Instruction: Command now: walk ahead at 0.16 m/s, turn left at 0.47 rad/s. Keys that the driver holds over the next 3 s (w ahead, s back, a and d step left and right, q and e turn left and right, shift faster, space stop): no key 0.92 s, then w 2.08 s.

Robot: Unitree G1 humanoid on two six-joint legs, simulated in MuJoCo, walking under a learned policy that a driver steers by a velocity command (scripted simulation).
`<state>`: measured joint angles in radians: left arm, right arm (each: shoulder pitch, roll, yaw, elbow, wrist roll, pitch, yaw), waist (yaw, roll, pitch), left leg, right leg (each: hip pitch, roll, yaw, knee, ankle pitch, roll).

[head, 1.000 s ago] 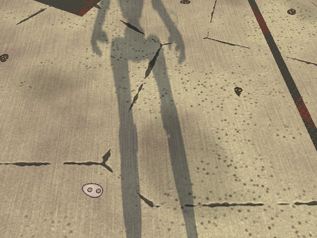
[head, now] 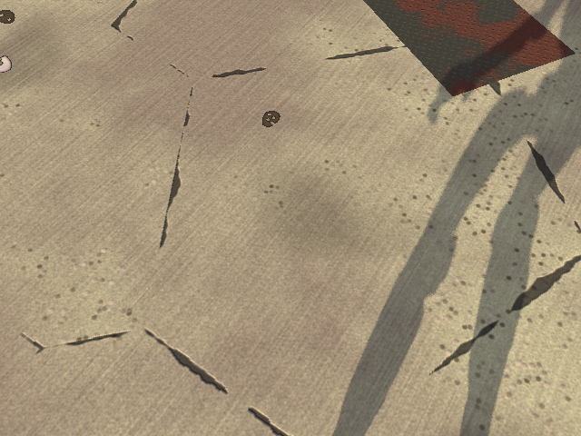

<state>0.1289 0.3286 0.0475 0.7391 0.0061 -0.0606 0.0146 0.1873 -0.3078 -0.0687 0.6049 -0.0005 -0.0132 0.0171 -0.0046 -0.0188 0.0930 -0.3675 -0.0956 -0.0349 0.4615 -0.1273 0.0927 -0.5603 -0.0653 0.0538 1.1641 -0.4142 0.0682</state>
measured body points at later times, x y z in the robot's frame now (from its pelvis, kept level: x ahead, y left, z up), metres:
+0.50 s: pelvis +0.11 -0.04 +0.00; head +0.13 -0.05 +0.45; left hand +0.26 +0.22 -0.10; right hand +0.25 -0.29 -0.12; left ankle +0.06 +0.06 -0.74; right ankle +0.15 -0.16 -0.74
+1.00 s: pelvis +0.12 -0.06 +0.00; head +0.12 -0.06 +0.45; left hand +0.22 +0.21 -0.13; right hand +0.21 -0.31 -0.14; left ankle +0.06 +0.06 -0.74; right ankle +0.15 -0.16 -0.74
